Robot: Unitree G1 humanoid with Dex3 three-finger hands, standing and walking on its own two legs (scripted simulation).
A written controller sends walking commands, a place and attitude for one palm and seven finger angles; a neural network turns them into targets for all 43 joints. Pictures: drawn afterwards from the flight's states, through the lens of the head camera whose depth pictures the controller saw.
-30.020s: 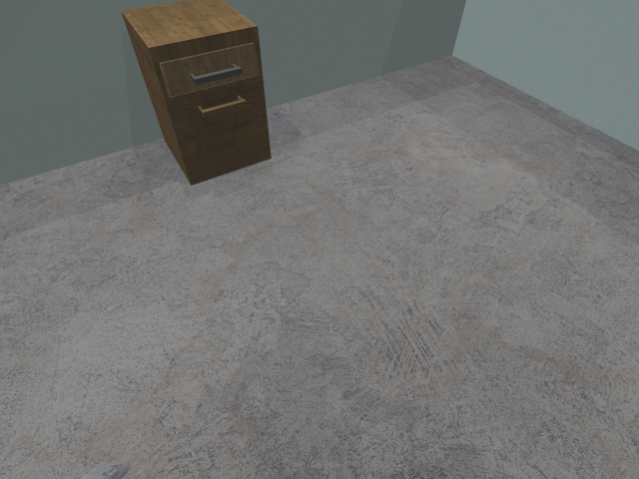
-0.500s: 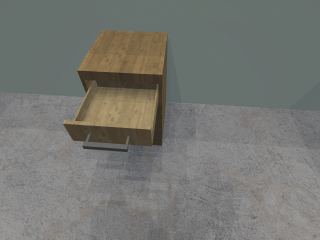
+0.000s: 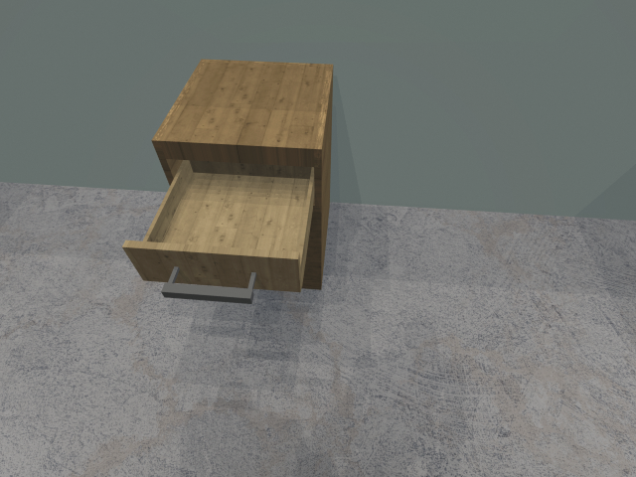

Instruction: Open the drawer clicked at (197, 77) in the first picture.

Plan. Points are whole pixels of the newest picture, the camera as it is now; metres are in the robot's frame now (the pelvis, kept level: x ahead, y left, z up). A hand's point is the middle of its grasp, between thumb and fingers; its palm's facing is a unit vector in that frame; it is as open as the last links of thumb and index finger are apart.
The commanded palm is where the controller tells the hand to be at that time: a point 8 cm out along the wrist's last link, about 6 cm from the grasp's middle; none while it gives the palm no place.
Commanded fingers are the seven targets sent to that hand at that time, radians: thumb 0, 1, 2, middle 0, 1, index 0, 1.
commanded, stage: stand and wait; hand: left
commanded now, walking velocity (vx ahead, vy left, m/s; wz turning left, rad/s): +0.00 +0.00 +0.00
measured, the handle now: (211, 284) +0.53 +0.27 -0.25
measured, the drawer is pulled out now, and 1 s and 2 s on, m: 0.30 0.30 0.30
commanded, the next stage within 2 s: none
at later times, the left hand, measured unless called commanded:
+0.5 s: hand out of the picture -0.01 +0.15 -0.17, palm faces +0.04 -0.98 -0.18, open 7.4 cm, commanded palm none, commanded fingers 0.00 0.90 0.90 -0.20 -0.30 -0.20 -0.30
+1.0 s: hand out of the picture -0.02 +0.15 -0.17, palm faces +0.05 -0.98 -0.18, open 7.4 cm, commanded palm none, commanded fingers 0.00 0.90 0.90 -0.20 -0.30 -0.20 -0.30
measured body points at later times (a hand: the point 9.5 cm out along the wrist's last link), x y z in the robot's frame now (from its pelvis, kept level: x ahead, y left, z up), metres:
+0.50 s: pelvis +0.01 +0.00 +0.00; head +0.03 -0.01 +0.45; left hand -0.01 +0.20 -0.16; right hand -0.03 -0.20 -0.17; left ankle +0.00 +0.13 -0.74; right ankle +0.00 -0.08 -0.74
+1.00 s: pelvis +0.01 -0.01 +0.00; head +0.03 -0.02 +0.45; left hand -0.02 +0.20 -0.16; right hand -0.03 -0.20 -0.17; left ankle +0.00 +0.13 -0.74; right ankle +0.00 -0.08 -0.74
